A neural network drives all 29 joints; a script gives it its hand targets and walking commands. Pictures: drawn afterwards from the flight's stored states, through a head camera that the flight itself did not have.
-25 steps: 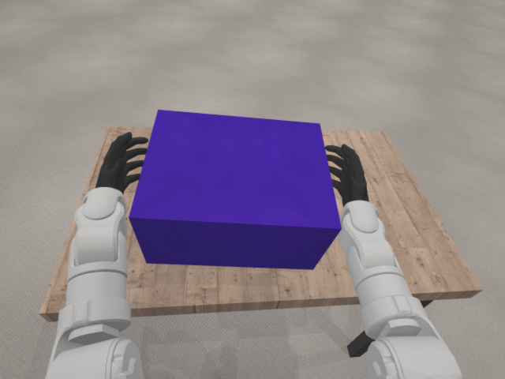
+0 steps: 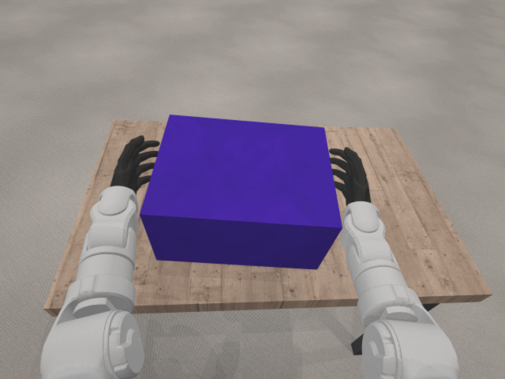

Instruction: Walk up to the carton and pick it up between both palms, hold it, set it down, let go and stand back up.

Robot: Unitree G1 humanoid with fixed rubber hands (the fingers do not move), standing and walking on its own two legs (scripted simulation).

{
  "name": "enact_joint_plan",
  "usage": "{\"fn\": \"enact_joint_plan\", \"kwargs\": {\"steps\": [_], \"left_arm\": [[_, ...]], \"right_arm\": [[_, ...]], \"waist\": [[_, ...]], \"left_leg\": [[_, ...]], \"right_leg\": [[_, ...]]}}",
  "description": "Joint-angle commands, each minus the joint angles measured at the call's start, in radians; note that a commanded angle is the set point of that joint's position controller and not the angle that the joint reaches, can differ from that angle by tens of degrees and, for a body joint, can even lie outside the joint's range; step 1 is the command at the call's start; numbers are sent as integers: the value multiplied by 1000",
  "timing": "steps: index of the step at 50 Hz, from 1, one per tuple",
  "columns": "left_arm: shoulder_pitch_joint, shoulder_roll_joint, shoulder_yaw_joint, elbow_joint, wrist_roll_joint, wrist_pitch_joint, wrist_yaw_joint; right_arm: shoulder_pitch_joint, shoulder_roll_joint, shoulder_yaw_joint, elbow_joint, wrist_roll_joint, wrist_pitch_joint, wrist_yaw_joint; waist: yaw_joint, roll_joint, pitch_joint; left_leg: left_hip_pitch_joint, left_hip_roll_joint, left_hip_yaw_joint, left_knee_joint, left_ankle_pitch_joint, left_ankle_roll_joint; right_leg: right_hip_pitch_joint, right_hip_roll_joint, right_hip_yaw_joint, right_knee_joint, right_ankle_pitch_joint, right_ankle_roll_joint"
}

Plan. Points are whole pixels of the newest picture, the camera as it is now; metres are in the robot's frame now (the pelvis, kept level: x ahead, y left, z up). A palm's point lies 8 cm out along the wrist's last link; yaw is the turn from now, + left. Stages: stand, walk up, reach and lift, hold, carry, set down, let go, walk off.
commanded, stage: set down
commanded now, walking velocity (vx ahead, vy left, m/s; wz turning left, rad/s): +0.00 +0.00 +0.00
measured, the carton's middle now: (243, 191) +0.42 +0.02 +0.05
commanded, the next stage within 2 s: none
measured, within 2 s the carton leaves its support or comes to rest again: rests again in 1.50 s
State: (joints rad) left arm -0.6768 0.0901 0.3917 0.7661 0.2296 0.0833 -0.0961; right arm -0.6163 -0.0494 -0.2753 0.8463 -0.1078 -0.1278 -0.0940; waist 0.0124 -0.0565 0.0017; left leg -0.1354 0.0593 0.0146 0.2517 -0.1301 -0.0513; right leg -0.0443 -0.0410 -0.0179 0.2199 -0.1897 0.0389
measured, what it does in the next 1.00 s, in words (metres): stands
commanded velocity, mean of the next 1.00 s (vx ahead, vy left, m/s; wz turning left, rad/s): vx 0.00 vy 0.00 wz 0.00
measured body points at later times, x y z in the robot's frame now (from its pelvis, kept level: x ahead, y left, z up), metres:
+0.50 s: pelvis +0.00 +0.01 +0.00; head +0.05 +0.02 +0.45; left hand +0.43 +0.20 +0.06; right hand +0.41 -0.17 +0.06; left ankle +0.00 +0.15 -0.75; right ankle -0.05 -0.14 -0.75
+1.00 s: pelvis +0.01 +0.01 -0.01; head +0.09 +0.02 +0.44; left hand +0.44 +0.21 +0.02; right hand +0.43 -0.16 +0.02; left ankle +0.00 +0.15 -0.75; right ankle -0.05 -0.14 -0.75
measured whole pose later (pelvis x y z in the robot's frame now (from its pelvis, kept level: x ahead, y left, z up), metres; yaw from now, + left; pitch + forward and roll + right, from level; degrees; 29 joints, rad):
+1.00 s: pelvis +0.01 +0.01 -0.01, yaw +0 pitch +15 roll -1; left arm -0.87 0.19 0.35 1.28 0.15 -0.26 -0.05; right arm -0.71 -0.01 -0.51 1.02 -0.30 -0.29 -0.07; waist 0.02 -0.02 -0.10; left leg -0.45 0.06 0.01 0.32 -0.14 -0.04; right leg -0.34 -0.04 -0.03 0.26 -0.18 0.05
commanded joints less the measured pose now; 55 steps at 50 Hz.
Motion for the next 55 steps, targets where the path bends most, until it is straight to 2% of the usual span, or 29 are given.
{"fn": "enact_joint_plan", "kwargs": {"steps": [1,3,4,5,6,7,8,10,11,14,15,17,19,20,21,24,27,28,30,33,34,35,37,42,46,47,49,53,55], "left_arm": [[-599,-479,-318,-128,-44,-107,-100],[-617,-483,-326,-85,-45,-118,-100],[-604,-471,-312,-71,-38,-122,-102],[-667,-480,-332,-62,-59,-139,-103],[-649,-503,-341,-53,-55,-144,-99],[-643,-484,-322,-38,-50,-160,-96],[-666,-477,-314,-49,-33,-169,-90],[-682,-487,-316,-19,-33,-183,-86],[-662,-482,-304,14,-37,-190,-87],[-685,-492,-307,51,-37,-210,-85],[-706,-486,-296,45,-42,-228,-84],[-706,-492,-309,87,-59,-254,-84],[-697,-467,-271,140,-36,-266,-89],[-723,-469,-280,139,-35,-276,-90],[-708,-456,-247,164,-28,-283,-92],[-747,-429,-210,220,-29,-295,-105],[-755,-463,-229,202,-32,-329,-92],[-761,-451,-221,225,-27,-339,-87],[-750,-432,-202,278,-11,-344,-92],[-768,-441,-215,301,-28,-358,-85],[-750,-434,-205,289,-13,-359,-84],[-770,-439,-220,299,-22,-357,-89],[-781,-423,-195,325,-23,-356,-87],[-809,-431,-235,318,-26,-402,-70],[-790,-440,-221,388,-37,-417,-77],[-805,-426,-220,391,-39,-426,-77],[-830,-432,-219,399,-42,-444,-76],[-827,-403,-196,451,-26,-468,-77],[-818,-373,-162,499,-25,-477,-83]], "right_arm": [[-678,502,341,-208,-26,-116,146],[-663,488,313,-159,-36,-118,148],[-638,494,306,-134,-50,-117,147],[-665,488,286,-154,-69,-126,143],[-680,485,290,-152,-59,-134,142],[-665,501,301,-133,-60,-137,150],[-656,497,280,-111,-64,-139,154],[-676,479,258,-103,-84,-153,159],[-658,482,252,-97,-87,-149,158],[-665,495,224,-73,-106,-161,156],[-681,498,237,-88,-110,-176,156],[-684,516,243,-92,-111,-187,155],[-686,533,234,-76,-125,-182,156],[-676,520,220,-64,-139,-183,154],[-678,524,215,-48,-139,-180,158],[-679,533,172,-31,-179,-166,157],[-695,556,197,-42,-168,-196,164],[-713,561,200,-46,-176,-202,165],[-701,560,172,-36,-197,-199,167],[-701,542,140,-11,-207,-206,164],[-672,542,129,38,-208,-197,170],[-672,537,114,35,-213,-196,164],[-695,527,100,30,-217,-191,167],[-700,547,89,72,-236,-226,170],[-700,516,44,89,-264,-231,165],[-690,531,61,105,-260,-232,166],[-713,540,32,105,-272,-242,168],[-719,538,29,148,-286,-251,175],[-747,549,33,105,-286,-251,178]], "waist": [[12,62,-505],[-3,67,-497],[3,64,-468],[-24,62,-498],[-31,66,-520],[-2,71,-513],[8,94,-521],[1,100,-534],[-1,88,-534],[-7,98,-534],[5,76,-566],[-11,64,-605],[16,67,-580],[0,54,-586],[19,54,-567],[17,17,-536],[26,37,-621],[42,39,-657],[42,47,-630],[14,40,-635],[30,87,-600],[4,82,-611],[20,68,-591],[19,110,-709],[-20,84,-701],[-10,76,-695],[-23,78,-722],[13,93,-729],[26,62,-741]], "left_leg": [[208,-88,114,76,469,-17],[207,-83,113,73,445,-18],[215,-83,121,71,459,-17],[218,-78,117,74,445,-22],[230,-76,109,83,459,-28],[225,-77,120,89,474,-25],[240,-74,115,91,504,-36],[266,-62,110,102,543,-49],[255,-69,123,104,520,-35],[207,-70,120,100,486,-37],[194,-72,127,103,479,-32],[176,-76,119,108,499,-28],[133,-81,130,98,474,-23],[131,-75,125,91,455,-21],[125,-75,132,87,437,-17],[37,-79,137,49,326,9],[72,-75,134,76,413,-4],[65,-70,134,84,431,-7],[43,-68,137,86,442,-7],[42,-65,130,90,426,-11],[61,-60,138,96,450,-21],[72,-62,133,101,462,-21],[69,-59,138,100,423,-18],[90,-48,122,155,579,-42],[56,-48,119,153,532,-35],[32,-50,120,157,526,-27],[50,-45,122,148,490,-27],[-8,-43,116,154,513,-25],[-58,-51,131,148,440,-11]], "right_leg": [[155,73,-89,69,501,30],[109,74,-93,52,463,25],[109,70,-94,52,477,27],[100,75,-100,49,444,19],[89,80,-99,48,445,17],[79,78,-95,57,464,21],[66,78,-107,51,431,17],[17,93,-110,44,391,6],[25,84,-105,42,411,9],[42,81,-104,47,401,8],[53,78,-101,55,439,10],[65,71,-89,73,530,19],[89,64,-84,83,543,23],[86,66,-85,76,520,17],[84,61,-86,80,512,20],[133,47,-67,88,493,29],[103,58,-74,99,540,22],[95,58,-81,109,550,21],[101,59,-80,108,540,17],[73,58,-87,113,551,15],[43,60,-88,110,499,12],[40,58,-92,105,518,11],[13,58,-91,101,476,12],[-51,69,-101,120,508,-1],[-51,61,-96,127,548,5],[-31,58,-96,143,563,11],[-76,59,-103,123,498,4],[-56,54,-91,150,544,9],[-29,42,-81,161,553,14]]}}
